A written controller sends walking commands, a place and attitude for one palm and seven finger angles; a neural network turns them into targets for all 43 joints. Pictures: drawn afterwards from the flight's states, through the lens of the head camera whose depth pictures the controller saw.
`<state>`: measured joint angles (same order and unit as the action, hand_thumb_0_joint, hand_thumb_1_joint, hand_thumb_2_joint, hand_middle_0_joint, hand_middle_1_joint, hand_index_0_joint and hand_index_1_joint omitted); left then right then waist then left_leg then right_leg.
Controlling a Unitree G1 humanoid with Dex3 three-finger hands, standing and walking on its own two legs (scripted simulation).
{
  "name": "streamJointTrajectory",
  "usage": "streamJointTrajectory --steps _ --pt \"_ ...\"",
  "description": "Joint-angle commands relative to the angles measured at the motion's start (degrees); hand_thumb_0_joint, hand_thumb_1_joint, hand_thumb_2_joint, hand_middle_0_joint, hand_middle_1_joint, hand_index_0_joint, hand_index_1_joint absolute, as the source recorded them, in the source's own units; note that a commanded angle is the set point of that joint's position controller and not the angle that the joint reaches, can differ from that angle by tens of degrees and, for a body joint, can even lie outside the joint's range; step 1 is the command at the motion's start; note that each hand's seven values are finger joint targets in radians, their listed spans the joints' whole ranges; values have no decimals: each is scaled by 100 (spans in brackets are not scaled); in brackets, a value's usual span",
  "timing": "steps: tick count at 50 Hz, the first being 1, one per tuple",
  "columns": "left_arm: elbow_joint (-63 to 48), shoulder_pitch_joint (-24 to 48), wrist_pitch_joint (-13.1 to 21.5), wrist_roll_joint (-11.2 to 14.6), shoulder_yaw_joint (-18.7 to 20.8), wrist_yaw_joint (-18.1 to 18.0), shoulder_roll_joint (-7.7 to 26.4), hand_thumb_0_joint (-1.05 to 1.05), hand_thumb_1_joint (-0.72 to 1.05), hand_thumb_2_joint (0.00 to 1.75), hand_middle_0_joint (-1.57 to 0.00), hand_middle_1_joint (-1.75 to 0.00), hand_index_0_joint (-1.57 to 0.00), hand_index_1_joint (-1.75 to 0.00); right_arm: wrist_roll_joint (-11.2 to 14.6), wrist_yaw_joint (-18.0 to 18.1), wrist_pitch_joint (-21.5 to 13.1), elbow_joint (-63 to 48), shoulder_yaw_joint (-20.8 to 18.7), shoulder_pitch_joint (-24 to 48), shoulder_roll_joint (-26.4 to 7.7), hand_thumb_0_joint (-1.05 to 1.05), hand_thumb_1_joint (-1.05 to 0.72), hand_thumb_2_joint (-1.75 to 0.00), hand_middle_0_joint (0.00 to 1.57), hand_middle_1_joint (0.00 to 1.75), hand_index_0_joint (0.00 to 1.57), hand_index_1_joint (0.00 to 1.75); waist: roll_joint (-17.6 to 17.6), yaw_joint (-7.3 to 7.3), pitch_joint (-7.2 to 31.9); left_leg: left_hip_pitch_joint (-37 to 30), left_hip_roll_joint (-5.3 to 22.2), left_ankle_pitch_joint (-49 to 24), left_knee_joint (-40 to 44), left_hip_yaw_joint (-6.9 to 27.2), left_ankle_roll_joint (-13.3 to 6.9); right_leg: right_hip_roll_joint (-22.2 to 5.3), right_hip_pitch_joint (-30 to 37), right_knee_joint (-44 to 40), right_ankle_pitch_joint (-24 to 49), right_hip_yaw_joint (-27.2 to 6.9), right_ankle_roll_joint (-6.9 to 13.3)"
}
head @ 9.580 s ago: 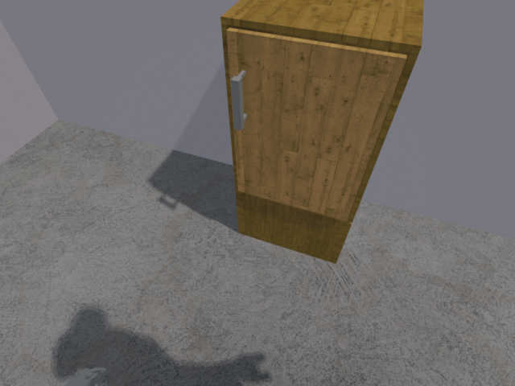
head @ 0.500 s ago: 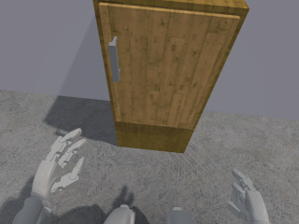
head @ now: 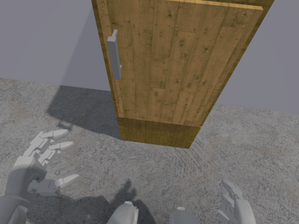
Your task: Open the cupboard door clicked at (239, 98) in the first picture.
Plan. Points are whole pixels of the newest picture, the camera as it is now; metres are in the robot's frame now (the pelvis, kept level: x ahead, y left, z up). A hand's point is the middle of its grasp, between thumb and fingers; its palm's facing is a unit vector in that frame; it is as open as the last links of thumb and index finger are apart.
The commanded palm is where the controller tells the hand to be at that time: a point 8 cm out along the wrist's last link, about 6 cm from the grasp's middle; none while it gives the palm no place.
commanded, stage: raise the hand with hooked fingers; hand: left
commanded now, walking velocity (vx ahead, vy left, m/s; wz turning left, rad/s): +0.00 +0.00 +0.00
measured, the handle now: (116, 56) +0.59 +0.15 +0.08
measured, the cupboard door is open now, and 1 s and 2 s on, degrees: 0 0 0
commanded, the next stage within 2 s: move the hooked fingers beside the handle in 1.26 s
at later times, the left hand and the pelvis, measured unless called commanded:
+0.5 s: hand (48, 152) +0.26 +0.25 +0.07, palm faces -0.05 -1.00 -0.06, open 13.7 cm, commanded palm +0.24 +0.31 +0.08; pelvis +0.00 +0.00 +0.02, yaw +0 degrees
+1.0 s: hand (45, 135) +0.29 +0.27 +0.08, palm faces -0.07 -1.00 -0.04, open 14.0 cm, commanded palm +0.27 +0.32 +0.09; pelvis +0.01 +0.00 +0.03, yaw -1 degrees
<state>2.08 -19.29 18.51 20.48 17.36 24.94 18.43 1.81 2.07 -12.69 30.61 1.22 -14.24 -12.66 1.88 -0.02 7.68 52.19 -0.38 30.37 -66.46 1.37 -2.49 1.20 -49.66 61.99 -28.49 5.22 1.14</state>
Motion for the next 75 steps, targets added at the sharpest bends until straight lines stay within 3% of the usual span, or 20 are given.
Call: streamJointTrajectory --steps 1,7,11,14,18,22,27,31,35,38,40,41,46,57,60,62,66,68,69,75 --pt "-743 270 441 159 532 23 867 0 -10 47 -27 -94 -27 -94 11 60 -345 -897 -425 197 -996 0 -90 -90 20 30 20 30 63 3 1268 -1050 28 -2157 996 261 188 114 871 -685 1458 -137 94" --pt "-883 658 513 221 784 128 1258 0 -24 41 -28 -103 -28 -103 36 102 -293 -988 -412 31 -1083 0 -90 -90 20 30 20 30 235 43 1624 -1328 28 -2251 1144 212 184 78 1141 -790 1511 -194 88" --pt "-710 822 512 258 853 111 1334 0 -34 37 -29 -110 -29 -110 44 114 -264 -950 -399 -11 -1105 0 -90 -90 20 30 20 30 298 2 1431 -1460 51 -2346 1224 229 188 110 1131 -880 1583 -166 100" --pt "-387 998 429 245 789 167 1306 0 -41 34 -29 -114 -29 -114 78 117 -205 -957 -371 -24 -1131 0 -90 -90 20 30 20 30 316 -63 1233 -1420 46 -1986 1346 216 187 96 1053 -1017 1309 -167 73" --pt "-200 1420 333 261 889 291 1514 0 -50 30 -30 -120 -30 -120 82 139 -171 -995 -334 -40 -1167 0 -90 -90 20 30 20 30 371 -49 1321 -1533 43 -1934 1455 224 178 97 1195 -1109 1304 -190 85" --pt "10 1877 273 258 902 391 1628 0 -50 30 -30 -120 -30 -120 94 159 -149 -989 -297 -39 -1176 0 -90 -90 20 30 20 30 425 -62 1304 -1665 46 -1928 1544 231 171 114 1247 -1188 1300 -201 107" --pt "548 2321 186 332 1119 549 1857 0 -50 30 -30 -120 -30 -120 92 198 -104 -960 -256 -63 -1191 0 -90 -90 20 30 20 30 153 -66 1221 -1487 22 -1740 1567 167 125 101 1425 -1336 1228 -303 93" --pt "595 2672 195 282 1167 636 2062 0 -50 30 -30 -120 -30 -120 87 207 -114 -941 -257 -80 -1211 0 -90 -90 20 30 20 30 507 -7 1360 -1711 31 -1982 1625 183 143 100 1464 -1300 1391 -290 141" --pt "1005 2817 125 323 1250 715 2097 0 -50 30 -30 -120 -30 -120 101 226 -76 -902 -255 -128 -1221 0 -90 -90 20 30 20 30 141 -58 1307 -1615 33 -1862 1674 149 107 88 1531 -1423 1365 -328 77" --pt "1146 3130 115 325 1320 797 2237 0 -50 30 -30 -120 -30 -120 106 237 -46 -872 -254 -169 -1241 0 -90 -90 20 30 20 30 249 -46 1407 -1635 24 -2002 1674 110 105 76 1666 -1423 1539 -372 85" --pt "1216 2957 82 306 1204 827 2088 0 -50 30 -30 -120 -30 -120 105 215 -55 -904 -264 -167 -1216 0 -90 -90 20 30 20 30 400 -16 1351 -1753 28 -1999 1741 124 121 69 1543 -1443 1482 -324 94" --pt "1254 2923 74 340 1187 849 2058 0 -50 30 -30 -120 -30 -120 95 208 -54 -925 -272 -190 -1237 0 -90 -90 20 30 20 30 176 -20 1354 -1714 24 -2094 1711 144 110 102 1610 -1430 1571 -325 115" --pt "967 2971 184 312 1365 771 2286 0 -50 30 -30 -120 -30 -120 72 161 -43 -952 -299 -199 -1251 0 -90 -90 20 30 20 30 379 33 1486 -1846 42 -2368 1731 170 144 117 1600 -1340 1742 -282 130" --pt "965 3075 239 249 1228 732 2151 0 -50 30 -30 -120 -30 -120 90 180 -2 -914 -292 -223 -1239 0 -90 -90 20 30 20 30 556 -52 1497 -2113 74 -2363 1827 236 207 119 1374 -1360 1575 -221 109" --pt "1041 2990 237 273 1221 749 2109 0 -50 30 -30 -120 -30 -120 99 189 -6 -911 -296 -179 -1231 0 -90 -90 20 30 20 30 355 -52 1381 -2037 71 -2228 1853 249 195 107 1383 -1404 1526 -207 96" --pt "999 3069 252 269 1272 762 2178 0 -50 30 -30 -120 -30 -120 82 188 -12 -901 -281 -198 -1231 0 -90 -90 20 30 20 30 471 -36 1528 -2124 67 -2395 1827 249 210 111 1427 -1363 1620 -220 110" --pt "1154 3075 224 293 1211 766 2103 0 -50 30 -30 -120 -30 -120 94 201 -10 -891 -280 -161 -1237 0 -90 -90 20 30 20 30 289 -58 1305 -1960 53 -2149 1835 257 192 120 1385 -1408 1477 -220 121" --pt "1152 3093 216 267 1225 788 2130 0 -50 30 -30 -120 -30 -120 94 199 -2 -898 -276 -156 -1232 0 -90 -90 20 30 20 30 384 -59 1401 -1986 47 -2066 1844 225 181 99 1397 -1414 1454 -240 98" --pt "1236 3283 212 254 1210 782 2148 0 -50 30 -30 -120 -30 -120 100 211 13 -867 -268 -165 -1241 0 -90 -90 20 30 20 30 234 -118 1308 -1911 53 -1963 1842 241 172 101 1350 -1424 1397 -226 90" --pt "1586 4491 254 98 890 763 2086 0 -50 30 -30 -120 -30 -120 101 315 37 -695 -253 -227 -1268 0 -90 -90 20 30 20 30 373 -272 1302 -1906 62 -1529 1794 273 137 68 1065 -1437 1048 -304 92"
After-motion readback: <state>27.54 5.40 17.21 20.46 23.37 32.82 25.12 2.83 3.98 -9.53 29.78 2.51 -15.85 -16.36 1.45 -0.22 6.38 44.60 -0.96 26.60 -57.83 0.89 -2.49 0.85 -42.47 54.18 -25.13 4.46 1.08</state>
